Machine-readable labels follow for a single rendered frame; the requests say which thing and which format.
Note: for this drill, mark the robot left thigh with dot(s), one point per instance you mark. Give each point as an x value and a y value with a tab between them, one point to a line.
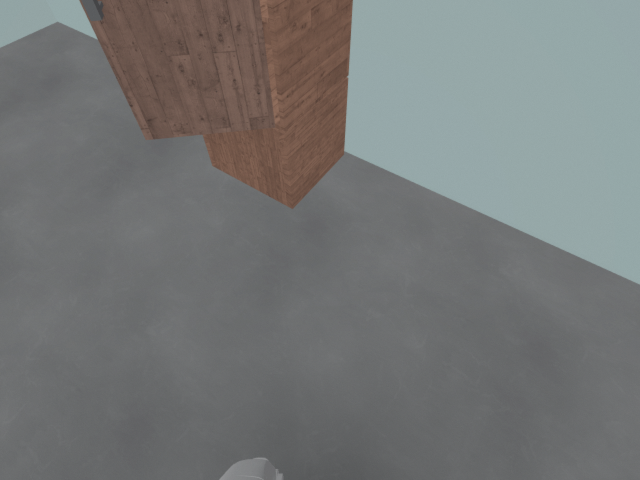
252	469

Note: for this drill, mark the handle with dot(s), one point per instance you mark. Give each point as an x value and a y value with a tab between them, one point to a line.
94	9

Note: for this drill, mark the cupboard door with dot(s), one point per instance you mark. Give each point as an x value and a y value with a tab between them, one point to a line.
189	67

